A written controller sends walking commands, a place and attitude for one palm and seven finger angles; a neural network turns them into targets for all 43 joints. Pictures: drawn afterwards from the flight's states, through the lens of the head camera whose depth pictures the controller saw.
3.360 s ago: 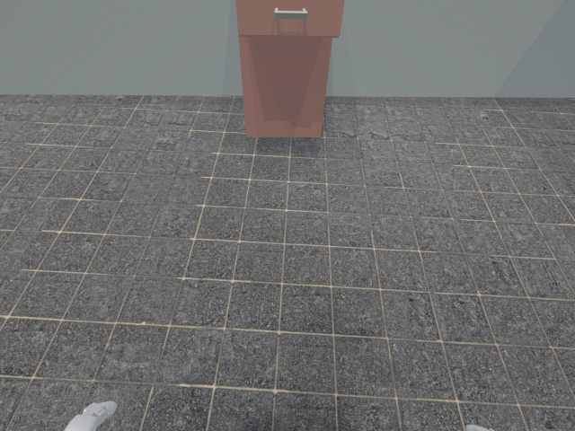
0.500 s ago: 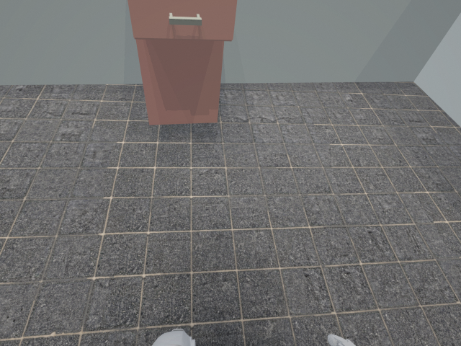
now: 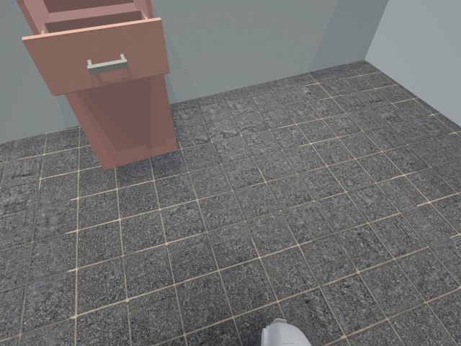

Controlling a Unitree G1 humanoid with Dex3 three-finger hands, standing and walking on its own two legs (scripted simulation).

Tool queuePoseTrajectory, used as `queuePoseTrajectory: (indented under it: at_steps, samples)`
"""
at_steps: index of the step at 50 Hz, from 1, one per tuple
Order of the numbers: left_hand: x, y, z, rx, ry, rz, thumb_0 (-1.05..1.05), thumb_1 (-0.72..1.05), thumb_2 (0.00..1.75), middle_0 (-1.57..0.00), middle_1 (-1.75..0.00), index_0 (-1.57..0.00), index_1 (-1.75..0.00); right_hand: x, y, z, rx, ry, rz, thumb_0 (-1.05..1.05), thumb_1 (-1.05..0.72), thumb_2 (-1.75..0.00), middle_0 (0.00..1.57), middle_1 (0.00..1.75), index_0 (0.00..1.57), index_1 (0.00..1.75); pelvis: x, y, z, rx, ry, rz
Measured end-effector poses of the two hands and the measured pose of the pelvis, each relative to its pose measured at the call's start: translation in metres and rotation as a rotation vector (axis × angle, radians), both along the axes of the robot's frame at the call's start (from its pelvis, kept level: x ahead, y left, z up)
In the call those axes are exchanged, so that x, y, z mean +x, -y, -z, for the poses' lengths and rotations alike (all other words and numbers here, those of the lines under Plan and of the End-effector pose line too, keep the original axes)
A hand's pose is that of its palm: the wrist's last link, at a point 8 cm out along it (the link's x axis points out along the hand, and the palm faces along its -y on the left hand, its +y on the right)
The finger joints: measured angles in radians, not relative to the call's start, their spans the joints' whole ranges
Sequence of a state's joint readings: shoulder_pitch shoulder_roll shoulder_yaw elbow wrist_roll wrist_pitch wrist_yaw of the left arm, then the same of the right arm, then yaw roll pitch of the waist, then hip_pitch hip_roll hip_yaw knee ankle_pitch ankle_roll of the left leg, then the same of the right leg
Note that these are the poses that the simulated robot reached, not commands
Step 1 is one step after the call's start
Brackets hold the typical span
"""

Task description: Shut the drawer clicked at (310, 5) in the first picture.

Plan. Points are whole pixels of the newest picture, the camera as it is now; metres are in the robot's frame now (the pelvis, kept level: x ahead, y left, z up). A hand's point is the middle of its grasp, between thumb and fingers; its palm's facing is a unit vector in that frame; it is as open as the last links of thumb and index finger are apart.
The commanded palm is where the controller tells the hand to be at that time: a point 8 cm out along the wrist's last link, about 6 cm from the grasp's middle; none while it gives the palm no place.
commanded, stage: walk to a spot facing it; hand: left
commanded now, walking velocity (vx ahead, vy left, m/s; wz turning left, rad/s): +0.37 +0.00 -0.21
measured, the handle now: (107, 63) +0.89 +0.38 +0.02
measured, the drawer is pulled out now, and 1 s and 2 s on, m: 0.30 0.30 0.30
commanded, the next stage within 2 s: turn to face it in 0.68 s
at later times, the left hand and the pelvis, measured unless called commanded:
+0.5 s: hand (163, 323) +0.20 +0.14 -0.17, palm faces +0.06 -0.98 -0.19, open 7.3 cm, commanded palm none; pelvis +0.23 -0.03 +0.00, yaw -2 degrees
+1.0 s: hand (165, 196) +0.51 +0.18 -0.16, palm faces +0.01 -0.98 -0.21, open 7.4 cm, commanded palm none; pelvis +0.42 -0.01 +0.00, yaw -1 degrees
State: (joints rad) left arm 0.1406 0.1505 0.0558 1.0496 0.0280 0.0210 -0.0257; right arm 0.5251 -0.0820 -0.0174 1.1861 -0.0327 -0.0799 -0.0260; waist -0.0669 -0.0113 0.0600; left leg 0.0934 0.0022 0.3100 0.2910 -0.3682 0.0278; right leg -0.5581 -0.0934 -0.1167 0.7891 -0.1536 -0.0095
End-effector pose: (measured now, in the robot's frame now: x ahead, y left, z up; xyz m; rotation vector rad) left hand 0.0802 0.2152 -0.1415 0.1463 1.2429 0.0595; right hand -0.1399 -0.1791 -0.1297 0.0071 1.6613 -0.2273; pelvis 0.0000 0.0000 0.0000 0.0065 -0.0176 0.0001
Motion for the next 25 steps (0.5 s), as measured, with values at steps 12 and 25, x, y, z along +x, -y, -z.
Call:
queuePoseTrajectory:
  at_steps: [12,25]
  samples:
    - [0.120,0.033,-0.001,0.055,0.114,-0.050,-0.03,0.95,0.90,-0.20,-0.30,-0.20,-0.30,0.159,0.056,0.022,0.001,0.073,-0.002,0.01,-0.91,-0.90,0.21,0.30,0.20,0.30,0.116,0.045,0.008,-0.011,0.012,0.035]
    - [0.111,0.028,-0.006,0.041,-0.154,-0.124,-0.01,0.92,0.90,-0.20,-0.30,-0.19,-0.30,0.455,0.097,-0.004,-0.098,0.513,-0.186,0.01,-0.93,-0.90,0.20,0.30,0.19,0.30,0.229,0.034,-0.004,-0.020,-0.012,0.028]
